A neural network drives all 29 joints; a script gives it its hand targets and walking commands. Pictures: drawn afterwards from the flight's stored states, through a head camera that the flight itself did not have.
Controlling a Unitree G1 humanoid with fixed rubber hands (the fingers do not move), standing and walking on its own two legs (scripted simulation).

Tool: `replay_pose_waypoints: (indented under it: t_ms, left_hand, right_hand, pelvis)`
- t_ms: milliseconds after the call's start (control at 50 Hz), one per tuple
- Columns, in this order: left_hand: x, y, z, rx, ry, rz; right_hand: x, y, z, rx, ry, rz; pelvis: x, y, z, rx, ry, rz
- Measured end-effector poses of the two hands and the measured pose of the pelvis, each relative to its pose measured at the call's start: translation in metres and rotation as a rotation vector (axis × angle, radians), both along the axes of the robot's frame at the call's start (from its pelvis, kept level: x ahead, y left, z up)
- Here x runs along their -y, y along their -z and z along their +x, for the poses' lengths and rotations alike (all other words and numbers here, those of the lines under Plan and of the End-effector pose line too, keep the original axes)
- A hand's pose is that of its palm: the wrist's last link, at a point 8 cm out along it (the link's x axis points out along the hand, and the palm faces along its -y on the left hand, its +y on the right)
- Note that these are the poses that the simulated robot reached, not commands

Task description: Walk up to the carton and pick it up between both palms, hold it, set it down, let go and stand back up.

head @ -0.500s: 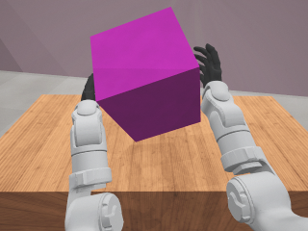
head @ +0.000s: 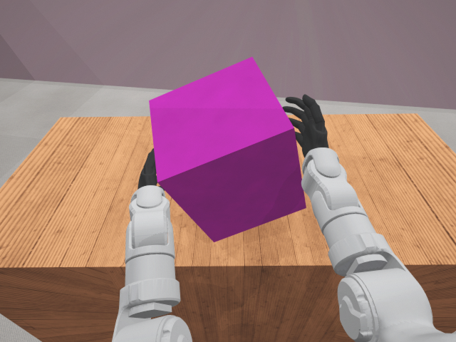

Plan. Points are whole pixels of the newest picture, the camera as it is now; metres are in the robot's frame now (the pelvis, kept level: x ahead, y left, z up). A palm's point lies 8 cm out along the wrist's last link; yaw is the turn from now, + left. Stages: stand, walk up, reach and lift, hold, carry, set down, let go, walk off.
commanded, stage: set down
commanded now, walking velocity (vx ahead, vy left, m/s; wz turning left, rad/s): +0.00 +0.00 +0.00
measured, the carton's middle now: (231, 157) +0.44 -0.02 +0.12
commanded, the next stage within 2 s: none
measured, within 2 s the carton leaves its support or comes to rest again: neither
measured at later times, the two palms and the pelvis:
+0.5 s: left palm (153, 202) +0.36 +0.14 +0.09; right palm (306, 162) +0.39 -0.15 +0.14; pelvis +0.00 +0.00 +0.00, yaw +0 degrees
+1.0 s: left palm (149, 211) +0.35 +0.14 +0.08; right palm (299, 168) +0.39 -0.14 +0.12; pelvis +0.00 +0.00 +0.00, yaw +0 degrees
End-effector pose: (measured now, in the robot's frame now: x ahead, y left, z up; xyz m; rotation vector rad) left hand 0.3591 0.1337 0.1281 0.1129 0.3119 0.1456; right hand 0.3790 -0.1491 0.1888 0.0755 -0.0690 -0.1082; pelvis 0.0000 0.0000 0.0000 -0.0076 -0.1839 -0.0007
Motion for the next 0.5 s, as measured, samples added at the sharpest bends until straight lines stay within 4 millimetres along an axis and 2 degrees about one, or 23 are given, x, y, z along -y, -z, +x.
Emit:
replay_pose_waypoints:
  t_ms: [40,100,220,280,340,440,500]
  left_hand:
    - [-0.001,0.009,0.0,-0.03,0.0,-0.002]
    - [-0.003,0.01,0.001,-0.017,-0.017,-0.017]
    - [-0.009,-0.018,0.002,0.117,-0.067,-0.038]
    - [-0.009,-0.018,0.0,0.115,-0.067,-0.04]
    - [-0.007,-0.003,-0.002,0.049,-0.05,-0.045]
    - [-0.003,0.028,-0.003,-0.072,-0.039,-0.044]
    - [-0.002,0.033,-0.001,-0.075,-0.064,-0.041]
  right_hand:
    - [0.0,0.01,0.001,-0.03,0.0,-0.002]
    - [-0.002,0.013,0.003,-0.017,-0.003,-0.004]
    - [-0.008,-0.011,0.005,0.09,-0.015,-0.006]
    - [-0.009,-0.013,0.005,0.084,-0.025,-0.01]
    - [-0.006,0.001,0.005,0.014,-0.022,0.005]
    - [-0.001,0.039,0.007,-0.111,-0.014,0.019]
    - [0.0,0.05,0.009,-0.118,-0.017,0.021]
  pelvis:
    - [0.0,0.0,0.0,0.0,0.0,0.0]
    - [0.0,0.0,0.002,-0.002,0.0,0.0]
    - [0.0,0.0,0.006,-0.009,0.0,0.001]
    - [0.0,0.0,0.006,-0.009,0.0,0.001]
    - [0.0,0.0,0.004,-0.007,0.0,0.0]
    - [0.0,0.0,0.002,-0.005,0.0,0.0]
    - [0.0,0.0,0.005,-0.02,0.0,0.0]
